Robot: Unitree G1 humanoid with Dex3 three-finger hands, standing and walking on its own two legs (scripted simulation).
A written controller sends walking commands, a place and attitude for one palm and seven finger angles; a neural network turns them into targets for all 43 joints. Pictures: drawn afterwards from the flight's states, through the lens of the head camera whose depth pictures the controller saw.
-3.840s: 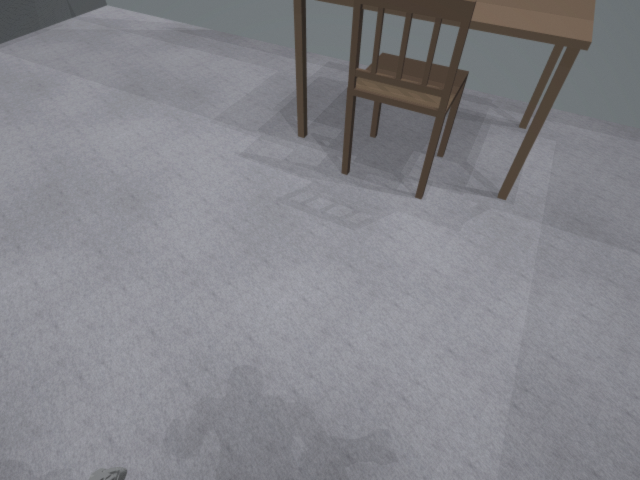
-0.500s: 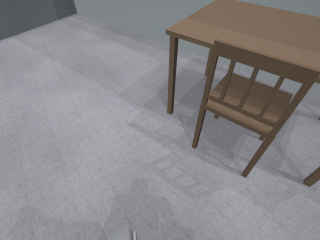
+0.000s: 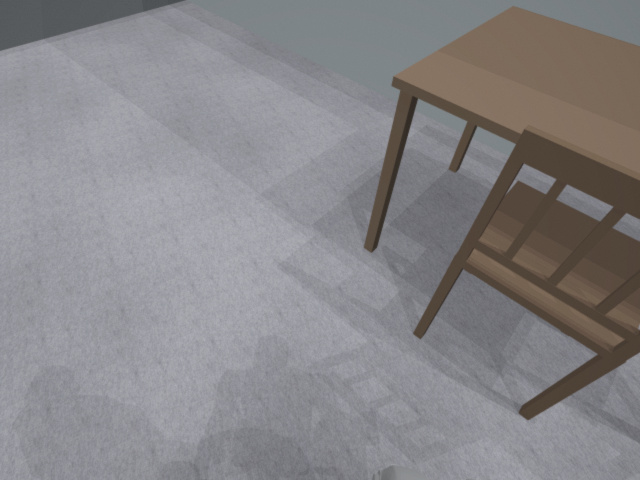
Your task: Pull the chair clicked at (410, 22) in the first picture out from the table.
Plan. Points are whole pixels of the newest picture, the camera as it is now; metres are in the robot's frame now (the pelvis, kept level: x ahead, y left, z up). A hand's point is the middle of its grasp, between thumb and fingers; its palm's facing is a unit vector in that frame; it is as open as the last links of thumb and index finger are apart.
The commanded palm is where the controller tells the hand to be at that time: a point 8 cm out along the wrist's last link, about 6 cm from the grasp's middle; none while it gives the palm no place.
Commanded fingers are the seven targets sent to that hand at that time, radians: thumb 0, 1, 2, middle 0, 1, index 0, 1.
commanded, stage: turn to face it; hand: left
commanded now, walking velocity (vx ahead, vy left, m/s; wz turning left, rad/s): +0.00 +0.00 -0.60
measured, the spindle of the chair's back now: (583, 248) +0.60 -0.49 -0.11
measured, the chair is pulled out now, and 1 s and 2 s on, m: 0.00 0.00 0.00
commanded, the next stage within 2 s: take the last steps up to it in 0.92 s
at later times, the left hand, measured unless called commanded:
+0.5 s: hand (235, 450) +0.18 +0.13 -0.16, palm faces -0.24 -0.93 -0.27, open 7.3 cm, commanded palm none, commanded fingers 0.00 0.90 0.90 -0.20 -0.30 -0.20 -0.30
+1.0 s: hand (256, 416) +0.23 +0.11 -0.16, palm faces -0.49 -0.84 -0.24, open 7.4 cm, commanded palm none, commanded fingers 0.00 0.90 0.90 -0.20 -0.30 -0.20 -0.30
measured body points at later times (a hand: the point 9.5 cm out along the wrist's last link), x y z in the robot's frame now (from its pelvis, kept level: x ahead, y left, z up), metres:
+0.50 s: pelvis +0.04 -0.04 +0.00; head +0.08 -0.06 +0.45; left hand +0.19 +0.18 -0.14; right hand +0.03 -0.30 -0.15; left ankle +0.08 +0.11 -0.69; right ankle +0.03 -0.14 -0.74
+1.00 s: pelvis +0.05 -0.01 +0.00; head +0.08 -0.04 +0.45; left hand +0.26 +0.16 -0.14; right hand -0.04 -0.24 -0.15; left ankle +0.11 +0.10 -0.74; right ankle -0.04 -0.10 -0.71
